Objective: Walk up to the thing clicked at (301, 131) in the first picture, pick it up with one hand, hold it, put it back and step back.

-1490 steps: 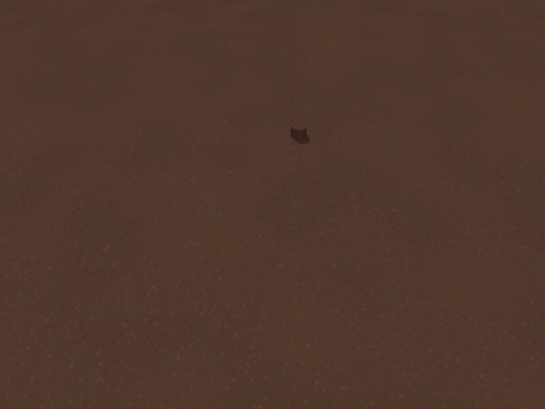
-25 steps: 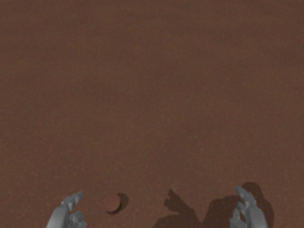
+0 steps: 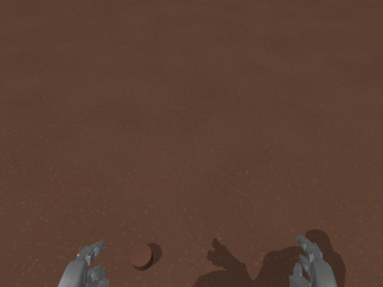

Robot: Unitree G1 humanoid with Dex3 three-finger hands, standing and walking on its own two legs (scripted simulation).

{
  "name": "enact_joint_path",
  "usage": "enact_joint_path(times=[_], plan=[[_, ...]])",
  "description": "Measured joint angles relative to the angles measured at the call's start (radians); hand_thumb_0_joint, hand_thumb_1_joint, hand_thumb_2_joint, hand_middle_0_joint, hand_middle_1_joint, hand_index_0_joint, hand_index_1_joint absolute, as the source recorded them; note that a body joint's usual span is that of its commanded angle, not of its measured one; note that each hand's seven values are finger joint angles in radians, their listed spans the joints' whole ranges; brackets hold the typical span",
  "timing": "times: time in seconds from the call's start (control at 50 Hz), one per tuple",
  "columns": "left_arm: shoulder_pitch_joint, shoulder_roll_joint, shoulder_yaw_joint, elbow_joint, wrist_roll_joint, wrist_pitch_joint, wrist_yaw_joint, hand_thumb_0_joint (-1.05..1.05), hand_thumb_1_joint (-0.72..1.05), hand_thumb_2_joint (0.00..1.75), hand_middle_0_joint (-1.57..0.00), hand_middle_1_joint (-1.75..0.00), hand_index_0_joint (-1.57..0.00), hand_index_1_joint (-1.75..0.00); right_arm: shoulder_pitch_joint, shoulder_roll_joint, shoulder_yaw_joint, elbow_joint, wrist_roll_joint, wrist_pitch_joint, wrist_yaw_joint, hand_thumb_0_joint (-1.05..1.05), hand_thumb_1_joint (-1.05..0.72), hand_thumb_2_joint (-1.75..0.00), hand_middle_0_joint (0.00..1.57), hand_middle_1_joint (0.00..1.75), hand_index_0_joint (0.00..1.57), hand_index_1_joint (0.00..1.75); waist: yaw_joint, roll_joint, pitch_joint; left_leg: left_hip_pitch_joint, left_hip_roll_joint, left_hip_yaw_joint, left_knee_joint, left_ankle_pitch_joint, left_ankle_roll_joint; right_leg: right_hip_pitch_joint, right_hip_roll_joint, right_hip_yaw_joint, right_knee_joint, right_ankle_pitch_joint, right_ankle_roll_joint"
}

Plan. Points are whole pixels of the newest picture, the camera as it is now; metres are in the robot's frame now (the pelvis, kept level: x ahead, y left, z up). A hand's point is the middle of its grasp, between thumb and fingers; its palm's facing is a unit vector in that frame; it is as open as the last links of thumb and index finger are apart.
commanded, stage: home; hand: left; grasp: from above
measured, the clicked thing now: (141, 257) +0.39 +0.23 -0.68
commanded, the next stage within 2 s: stand in 0.50 s
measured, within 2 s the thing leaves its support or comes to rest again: neither
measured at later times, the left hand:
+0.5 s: hand (109, 286) +0.16 +0.17 -0.05, palm faces +0.04 -0.98 -0.20, open 7.4 cm
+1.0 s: hand out of the picture +0.08 +0.24 -0.11, palm faces +0.05 -0.94 -0.33, open 7.4 cm
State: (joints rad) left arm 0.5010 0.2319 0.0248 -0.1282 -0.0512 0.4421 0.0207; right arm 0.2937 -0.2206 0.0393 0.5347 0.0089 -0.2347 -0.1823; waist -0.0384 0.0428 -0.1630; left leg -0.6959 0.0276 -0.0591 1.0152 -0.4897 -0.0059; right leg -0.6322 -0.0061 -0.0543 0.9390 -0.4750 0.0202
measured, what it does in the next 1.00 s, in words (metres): stands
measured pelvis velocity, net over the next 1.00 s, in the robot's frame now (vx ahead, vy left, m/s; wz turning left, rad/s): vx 0.00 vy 0.01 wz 0.01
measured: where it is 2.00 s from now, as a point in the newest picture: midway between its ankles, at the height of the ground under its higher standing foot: outside the picture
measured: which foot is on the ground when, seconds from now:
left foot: down 0.00-1.00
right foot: down 0.00-1.00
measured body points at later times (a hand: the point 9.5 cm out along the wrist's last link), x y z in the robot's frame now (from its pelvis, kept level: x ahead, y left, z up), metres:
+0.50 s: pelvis +0.00 +0.00 +0.00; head +0.02 +0.00 +0.45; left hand +0.16 +0.23 -0.03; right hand +0.16 -0.25 -0.06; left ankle +0.01 +0.12 -0.68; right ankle +0.00 -0.14 -0.68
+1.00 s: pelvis +0.00 +0.01 +0.04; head +0.01 +0.01 +0.49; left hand +0.08 +0.29 -0.09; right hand +0.09 -0.27 -0.08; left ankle +0.01 +0.12 -0.68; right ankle +0.00 -0.14 -0.68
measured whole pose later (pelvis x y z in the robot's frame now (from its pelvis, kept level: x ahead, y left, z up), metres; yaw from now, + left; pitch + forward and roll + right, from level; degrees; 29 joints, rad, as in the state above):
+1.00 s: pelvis +0.00 +0.01 +0.04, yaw +1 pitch -1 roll +0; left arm 0.23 0.29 0.05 0.85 0.04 0.04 0.04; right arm 0.20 -0.29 -0.04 0.93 -0.05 -0.02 -0.02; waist 0.02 -0.01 0.04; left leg -0.32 -0.02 -0.02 0.68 -0.34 0.02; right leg -0.28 -0.05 -0.03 0.66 -0.36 0.04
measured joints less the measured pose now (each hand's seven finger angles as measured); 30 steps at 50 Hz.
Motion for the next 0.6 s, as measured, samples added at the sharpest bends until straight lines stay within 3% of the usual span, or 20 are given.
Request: enact_joint_path(times=[0.6], plan=[[0.007, 0.003, -0.002, -0.005, -0.004, 0.0, 0.001, 0.01, 0.91, 0.9, -0.2, -0.3, -0.2, -0.3, 0.001, -0.003, -0.006, -0.001, 0.002, 0.0, -0.003, 0.02, -0.9, -0.9, 0.21, 0.3, 0.21, 0.3, -0.001, 0.001, -0.005, -0.007, 0.002, -0.004, 0.004, -0.004, -0.007, -0.01, 0.002, -0.003, 0.012, -0.009, -0.007]])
